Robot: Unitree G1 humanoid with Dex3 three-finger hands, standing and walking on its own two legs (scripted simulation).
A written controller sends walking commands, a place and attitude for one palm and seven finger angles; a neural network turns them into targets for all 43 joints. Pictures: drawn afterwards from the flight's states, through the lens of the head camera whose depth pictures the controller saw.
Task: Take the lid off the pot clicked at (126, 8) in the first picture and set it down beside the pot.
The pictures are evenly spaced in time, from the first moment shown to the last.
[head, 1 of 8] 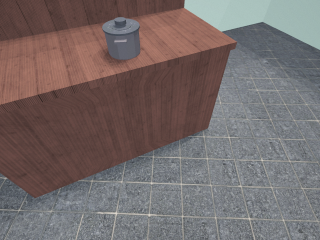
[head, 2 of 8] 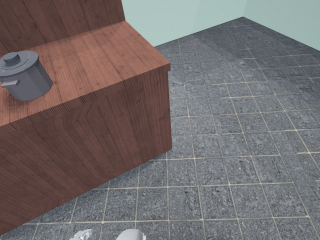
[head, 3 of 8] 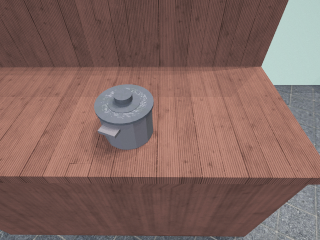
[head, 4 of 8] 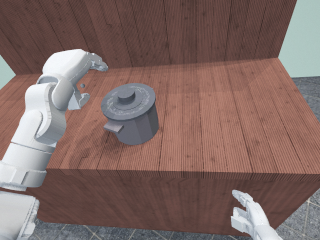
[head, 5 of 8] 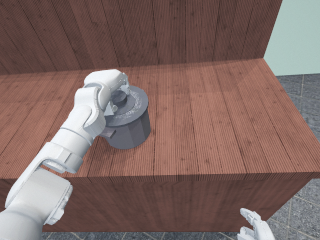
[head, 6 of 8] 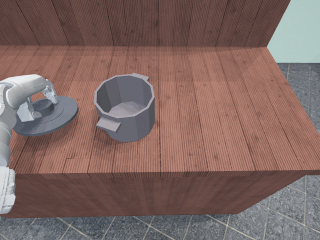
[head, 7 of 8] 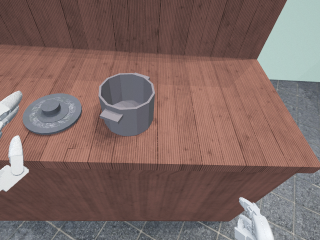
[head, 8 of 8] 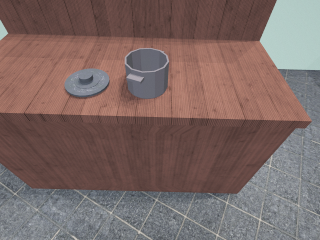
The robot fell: no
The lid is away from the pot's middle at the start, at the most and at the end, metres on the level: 0.00 0.24 0.23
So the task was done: yes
